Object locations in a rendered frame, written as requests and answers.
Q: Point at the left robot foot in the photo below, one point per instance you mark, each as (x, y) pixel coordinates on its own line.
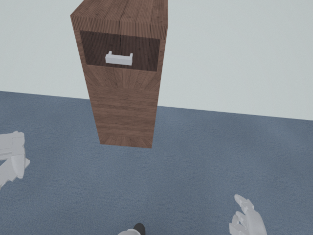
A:
(140, 228)

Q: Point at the cabinet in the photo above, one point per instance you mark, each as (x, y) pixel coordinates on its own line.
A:
(123, 101)

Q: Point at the left robot hand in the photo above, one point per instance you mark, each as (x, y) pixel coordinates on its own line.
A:
(12, 150)

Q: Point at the right robot hand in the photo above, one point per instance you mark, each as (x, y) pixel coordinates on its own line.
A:
(251, 223)

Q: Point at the handle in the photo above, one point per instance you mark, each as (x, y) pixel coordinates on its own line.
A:
(119, 59)

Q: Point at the drawer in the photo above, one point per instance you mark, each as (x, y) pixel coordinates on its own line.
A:
(96, 45)

